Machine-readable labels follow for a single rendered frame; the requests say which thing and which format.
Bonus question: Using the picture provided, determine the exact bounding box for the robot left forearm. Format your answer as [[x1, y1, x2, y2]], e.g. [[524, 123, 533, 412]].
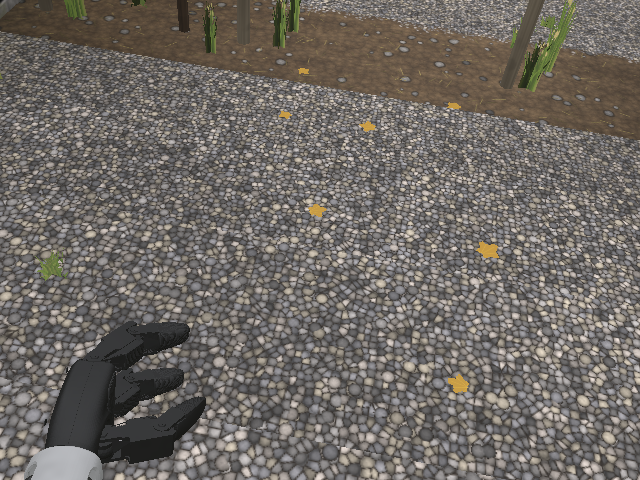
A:
[[24, 446, 103, 480]]

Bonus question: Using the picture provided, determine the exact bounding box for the robot left hand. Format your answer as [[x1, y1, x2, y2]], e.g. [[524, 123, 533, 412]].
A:
[[44, 321, 206, 464]]

